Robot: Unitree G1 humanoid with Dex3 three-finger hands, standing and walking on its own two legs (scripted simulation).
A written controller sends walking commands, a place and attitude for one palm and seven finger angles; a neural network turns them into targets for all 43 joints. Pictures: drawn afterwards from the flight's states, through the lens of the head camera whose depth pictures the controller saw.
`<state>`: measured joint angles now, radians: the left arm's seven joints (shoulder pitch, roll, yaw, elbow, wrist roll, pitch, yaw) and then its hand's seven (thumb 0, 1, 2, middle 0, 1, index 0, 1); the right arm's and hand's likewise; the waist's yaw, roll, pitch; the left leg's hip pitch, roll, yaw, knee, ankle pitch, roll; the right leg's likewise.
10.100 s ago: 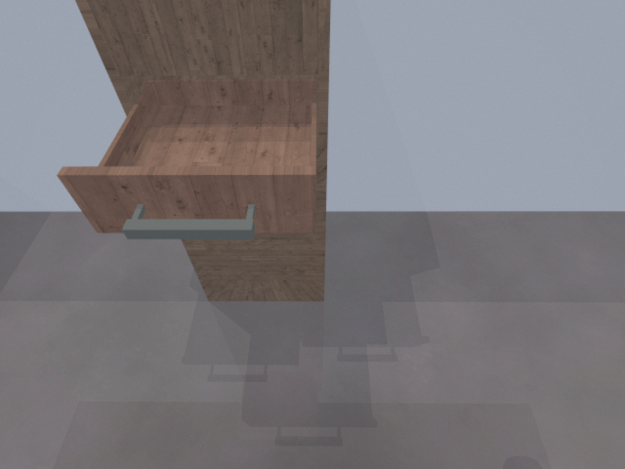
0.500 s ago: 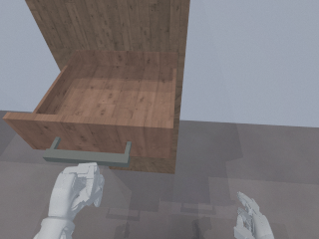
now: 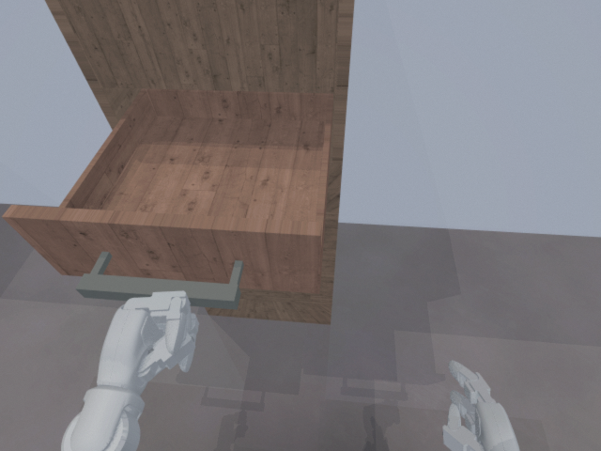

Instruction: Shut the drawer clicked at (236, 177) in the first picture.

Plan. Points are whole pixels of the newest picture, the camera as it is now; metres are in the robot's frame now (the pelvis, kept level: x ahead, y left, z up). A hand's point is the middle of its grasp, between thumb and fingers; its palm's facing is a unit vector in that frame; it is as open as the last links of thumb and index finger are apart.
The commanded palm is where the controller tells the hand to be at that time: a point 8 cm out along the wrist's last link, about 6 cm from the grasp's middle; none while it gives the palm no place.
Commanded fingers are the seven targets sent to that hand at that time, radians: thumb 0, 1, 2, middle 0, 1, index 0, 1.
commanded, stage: push the drawer shut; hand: left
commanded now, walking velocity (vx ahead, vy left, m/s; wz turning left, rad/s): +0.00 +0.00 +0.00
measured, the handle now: (164, 277) +0.31 +0.19 +0.08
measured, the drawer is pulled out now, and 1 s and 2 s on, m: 0.29 0.18 0.06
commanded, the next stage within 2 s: none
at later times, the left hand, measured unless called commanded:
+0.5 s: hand (191, 303) +0.28 +0.15 +0.08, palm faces -0.06 -1.00 -0.06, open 3.1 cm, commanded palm +0.27 +0.21 +0.08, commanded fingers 0.00 0.90 0.90 -1.40 -1.60 -1.40 -1.60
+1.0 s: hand (207, 259) +0.34 +0.14 +0.08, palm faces -0.06 -1.00 -0.05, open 3.1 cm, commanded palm +0.33 +0.20 +0.08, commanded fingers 0.00 0.90 0.90 -1.40 -1.60 -1.40 -1.60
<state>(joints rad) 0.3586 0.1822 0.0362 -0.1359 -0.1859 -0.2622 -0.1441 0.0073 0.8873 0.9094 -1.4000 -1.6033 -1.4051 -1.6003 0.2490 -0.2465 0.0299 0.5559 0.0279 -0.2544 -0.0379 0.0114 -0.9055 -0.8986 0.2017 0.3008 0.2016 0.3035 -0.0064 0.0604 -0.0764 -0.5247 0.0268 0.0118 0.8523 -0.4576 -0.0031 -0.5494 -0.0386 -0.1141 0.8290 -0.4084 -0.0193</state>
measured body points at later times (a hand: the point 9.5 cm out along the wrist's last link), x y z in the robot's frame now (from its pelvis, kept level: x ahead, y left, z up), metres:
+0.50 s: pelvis -0.01 +0.00 +0.01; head +0.02 -0.02 +0.46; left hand +0.27 +0.20 +0.09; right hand +0.15 -0.24 -0.08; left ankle -0.02 +0.12 -0.70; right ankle +0.01 -0.11 -0.70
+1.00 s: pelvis -0.02 +0.01 +0.01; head +0.03 -0.01 +0.46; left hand +0.34 +0.20 +0.09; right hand +0.11 -0.24 -0.10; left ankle -0.02 +0.12 -0.70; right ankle +0.01 -0.11 -0.70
